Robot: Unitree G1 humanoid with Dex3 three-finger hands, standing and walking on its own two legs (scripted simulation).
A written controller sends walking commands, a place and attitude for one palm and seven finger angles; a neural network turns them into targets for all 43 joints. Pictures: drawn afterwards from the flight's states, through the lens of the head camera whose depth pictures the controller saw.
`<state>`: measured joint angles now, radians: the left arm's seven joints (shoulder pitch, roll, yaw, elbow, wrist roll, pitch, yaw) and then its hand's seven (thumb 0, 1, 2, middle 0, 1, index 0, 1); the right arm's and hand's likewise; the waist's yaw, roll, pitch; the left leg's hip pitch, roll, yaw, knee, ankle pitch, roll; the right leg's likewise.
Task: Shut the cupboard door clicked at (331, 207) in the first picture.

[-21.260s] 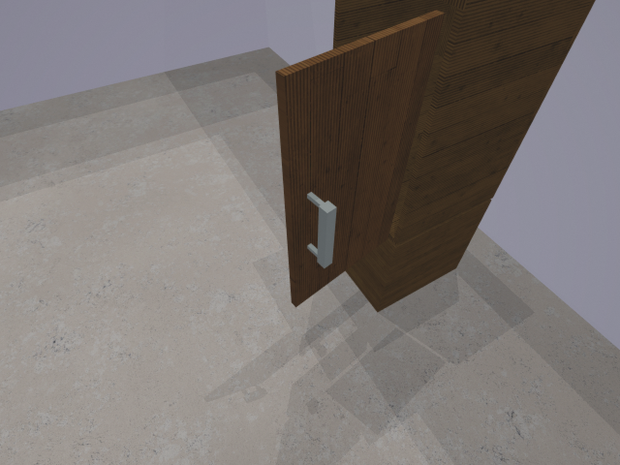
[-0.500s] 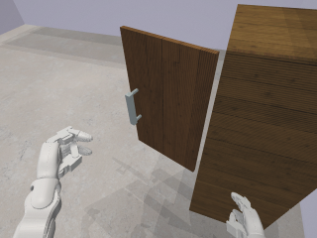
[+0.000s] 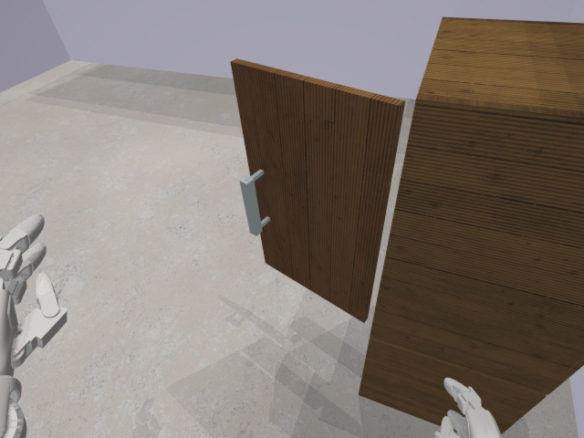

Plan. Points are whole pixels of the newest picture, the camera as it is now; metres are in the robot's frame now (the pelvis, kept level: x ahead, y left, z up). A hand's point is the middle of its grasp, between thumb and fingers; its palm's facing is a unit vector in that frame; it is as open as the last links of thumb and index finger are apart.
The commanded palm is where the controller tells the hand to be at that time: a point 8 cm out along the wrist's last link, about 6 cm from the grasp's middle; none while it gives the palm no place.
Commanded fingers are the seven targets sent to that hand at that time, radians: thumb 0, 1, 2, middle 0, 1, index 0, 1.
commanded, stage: draw the hand back to the body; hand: left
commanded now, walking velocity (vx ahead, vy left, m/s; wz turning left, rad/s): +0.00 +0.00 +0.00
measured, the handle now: (257, 202) +0.63 +0.18 -0.07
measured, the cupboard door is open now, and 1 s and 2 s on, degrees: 74 74 74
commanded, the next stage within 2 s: step back with the hand held close in 0.20 s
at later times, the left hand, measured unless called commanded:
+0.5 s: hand (70, 311) +0.19 +0.27 +0.16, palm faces +0.44 -0.77 -0.46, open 7.5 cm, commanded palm +0.13 +0.30 +0.17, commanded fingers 0.00 0.90 0.90 -0.20 -0.30 -0.20 -0.30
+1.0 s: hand (18, 361) +0.13 +0.29 +0.15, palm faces +0.44 -0.76 -0.47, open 7.5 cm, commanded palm +0.08 +0.32 +0.17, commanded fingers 0.00 0.90 0.90 -0.20 -0.30 -0.20 -0.30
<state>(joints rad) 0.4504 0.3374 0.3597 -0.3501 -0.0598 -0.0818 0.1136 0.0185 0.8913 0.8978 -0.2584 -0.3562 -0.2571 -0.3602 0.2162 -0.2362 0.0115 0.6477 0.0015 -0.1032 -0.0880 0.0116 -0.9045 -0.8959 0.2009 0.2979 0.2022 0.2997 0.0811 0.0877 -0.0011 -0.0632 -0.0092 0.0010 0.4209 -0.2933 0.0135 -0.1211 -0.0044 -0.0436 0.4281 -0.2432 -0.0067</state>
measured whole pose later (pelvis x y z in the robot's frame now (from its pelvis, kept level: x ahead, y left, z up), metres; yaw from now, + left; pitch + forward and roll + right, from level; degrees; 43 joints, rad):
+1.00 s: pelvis -0.07 +0.02 -0.02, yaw -1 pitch +0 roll -1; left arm 0.53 0.40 0.44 -0.44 -0.03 -0.20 0.14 0.02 0.89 0.90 -0.21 -0.30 -0.21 -0.30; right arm 0.23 -0.22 0.01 0.55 0.01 -0.02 -0.10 0.01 -0.90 -0.90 0.20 0.30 0.20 0.30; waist 0.01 0.01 -0.02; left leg -0.35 -0.02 0.04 0.64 -0.30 0.05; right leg -0.39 -0.02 -0.01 0.58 -0.19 0.02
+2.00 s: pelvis -0.16 +0.03 -0.02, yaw +3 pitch +1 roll -3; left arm 0.53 0.46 0.43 -0.53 -0.02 -0.28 0.16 0.02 0.88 0.90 -0.21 -0.30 -0.21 -0.30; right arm 0.16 -0.20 -0.02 0.60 0.00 -0.07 -0.09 0.01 -0.90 -0.90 0.20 0.30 0.20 0.30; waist -0.02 -0.01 -0.03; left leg -0.51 0.02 0.02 0.58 -0.16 0.03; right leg -0.38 0.05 0.07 0.55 -0.23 0.03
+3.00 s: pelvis -0.36 +0.08 -0.01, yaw -8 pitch +1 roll -1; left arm 0.65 0.52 0.45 -0.58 -0.04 -0.17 0.16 0.02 0.89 0.90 -0.21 -0.30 -0.21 -0.30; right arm 0.31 -0.14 0.05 0.62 -0.03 -0.07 -0.06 0.01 -0.90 -0.90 0.21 0.30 0.21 0.30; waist -0.03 -0.03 -0.08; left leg -0.44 0.03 0.04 0.61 -0.33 -0.01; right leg -0.16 0.05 -0.08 0.42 -0.35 -0.09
